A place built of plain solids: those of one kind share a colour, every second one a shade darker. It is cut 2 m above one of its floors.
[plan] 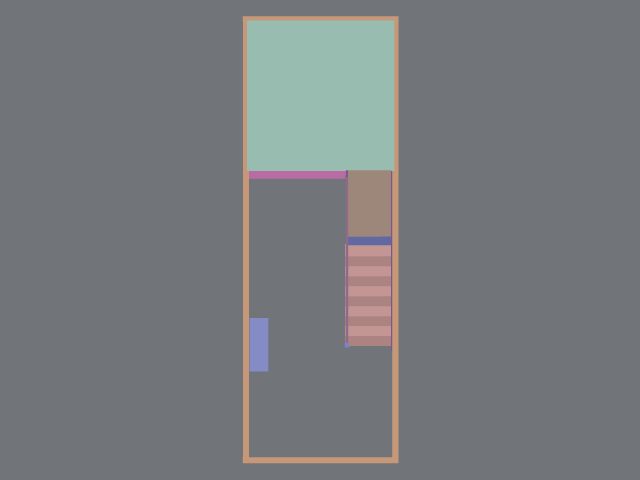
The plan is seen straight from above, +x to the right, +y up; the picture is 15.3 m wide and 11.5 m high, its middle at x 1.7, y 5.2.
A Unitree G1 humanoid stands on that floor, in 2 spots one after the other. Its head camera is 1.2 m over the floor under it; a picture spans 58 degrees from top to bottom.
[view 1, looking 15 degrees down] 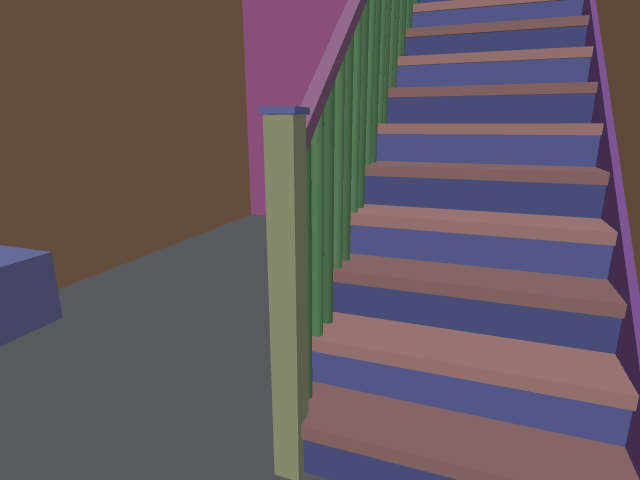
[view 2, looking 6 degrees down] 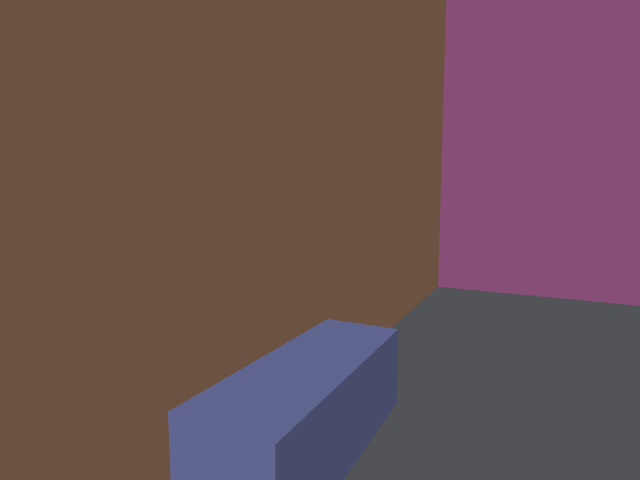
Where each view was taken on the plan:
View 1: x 2.89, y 1.50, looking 110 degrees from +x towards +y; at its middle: bal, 1.57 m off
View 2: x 1.15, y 1.00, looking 117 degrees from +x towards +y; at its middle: wall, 2.55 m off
